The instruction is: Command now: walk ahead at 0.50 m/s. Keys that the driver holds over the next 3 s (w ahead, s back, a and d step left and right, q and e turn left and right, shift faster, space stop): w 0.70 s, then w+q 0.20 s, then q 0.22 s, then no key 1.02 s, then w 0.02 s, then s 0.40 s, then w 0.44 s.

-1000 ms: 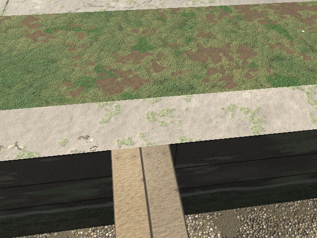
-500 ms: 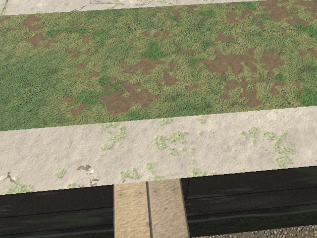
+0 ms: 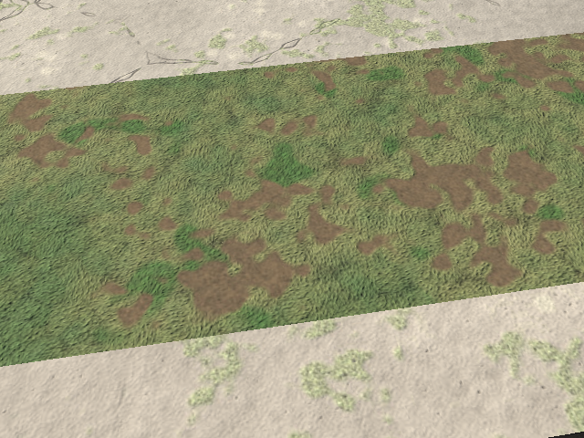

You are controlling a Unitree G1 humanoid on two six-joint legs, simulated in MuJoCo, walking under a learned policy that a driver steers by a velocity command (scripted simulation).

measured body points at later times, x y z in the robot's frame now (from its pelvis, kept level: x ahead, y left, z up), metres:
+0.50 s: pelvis +0.32 -0.03 +0.00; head +0.33 -0.01 +0.45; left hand +0.50 +0.20 -0.10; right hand +0.37 -0.26 -0.13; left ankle +0.21 +0.07 -0.54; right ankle +0.34 -0.03 -0.70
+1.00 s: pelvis +0.59 +0.02 +0.02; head +0.61 +0.03 +0.47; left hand +0.60 +0.26 -0.13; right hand +0.78 -0.19 -0.09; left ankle +0.63 +0.03 -0.70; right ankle +0.50 -0.06 -0.58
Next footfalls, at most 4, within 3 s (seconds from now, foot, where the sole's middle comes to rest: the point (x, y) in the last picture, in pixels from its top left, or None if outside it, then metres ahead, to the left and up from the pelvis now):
0.40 right None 0.38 -0.04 -0.73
0.88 left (285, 348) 0.67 0.04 -0.73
1.42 right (336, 284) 0.84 -0.09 -0.73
1.64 left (239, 342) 0.69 0.15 -0.73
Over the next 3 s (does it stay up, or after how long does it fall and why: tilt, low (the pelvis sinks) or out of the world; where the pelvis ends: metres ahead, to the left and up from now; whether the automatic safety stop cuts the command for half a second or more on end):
stays up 0.68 0.02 0.04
